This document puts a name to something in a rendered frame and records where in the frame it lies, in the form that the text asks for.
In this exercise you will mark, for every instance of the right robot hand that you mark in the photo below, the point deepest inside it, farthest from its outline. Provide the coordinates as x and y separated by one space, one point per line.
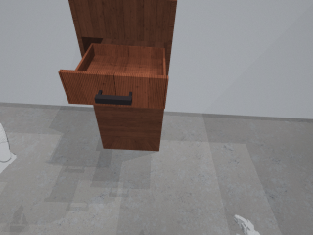
245 225

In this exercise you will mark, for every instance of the cabinet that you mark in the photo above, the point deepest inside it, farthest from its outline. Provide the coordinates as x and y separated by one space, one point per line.
142 23

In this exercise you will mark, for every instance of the handle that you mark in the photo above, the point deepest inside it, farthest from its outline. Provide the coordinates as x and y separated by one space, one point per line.
113 99

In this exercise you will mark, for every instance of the drawer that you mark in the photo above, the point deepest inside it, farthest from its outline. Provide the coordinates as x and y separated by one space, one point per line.
118 70

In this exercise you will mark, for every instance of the left robot hand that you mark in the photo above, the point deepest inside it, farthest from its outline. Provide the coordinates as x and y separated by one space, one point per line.
6 157

